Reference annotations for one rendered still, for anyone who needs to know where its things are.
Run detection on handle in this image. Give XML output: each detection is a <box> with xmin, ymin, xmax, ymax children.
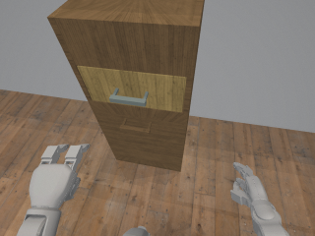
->
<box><xmin>119</xmin><ymin>125</ymin><xmax>151</xmax><ymax>136</ymax></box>
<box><xmin>109</xmin><ymin>88</ymin><xmax>149</xmax><ymax>107</ymax></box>

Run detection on robot left hand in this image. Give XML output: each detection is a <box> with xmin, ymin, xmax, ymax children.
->
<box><xmin>29</xmin><ymin>144</ymin><xmax>91</xmax><ymax>209</ymax></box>

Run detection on robot left forearm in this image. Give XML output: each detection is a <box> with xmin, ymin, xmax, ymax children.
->
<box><xmin>16</xmin><ymin>206</ymin><xmax>62</xmax><ymax>236</ymax></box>

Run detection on robot right forearm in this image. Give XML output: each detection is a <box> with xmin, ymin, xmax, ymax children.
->
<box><xmin>250</xmin><ymin>200</ymin><xmax>290</xmax><ymax>236</ymax></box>

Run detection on drawer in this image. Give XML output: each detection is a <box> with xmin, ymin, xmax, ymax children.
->
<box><xmin>77</xmin><ymin>65</ymin><xmax>187</xmax><ymax>113</ymax></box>

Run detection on robot right hand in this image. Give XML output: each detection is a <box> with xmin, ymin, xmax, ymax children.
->
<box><xmin>230</xmin><ymin>162</ymin><xmax>269</xmax><ymax>207</ymax></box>

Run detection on cabinet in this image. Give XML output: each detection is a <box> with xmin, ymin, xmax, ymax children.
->
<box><xmin>47</xmin><ymin>0</ymin><xmax>205</xmax><ymax>172</ymax></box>

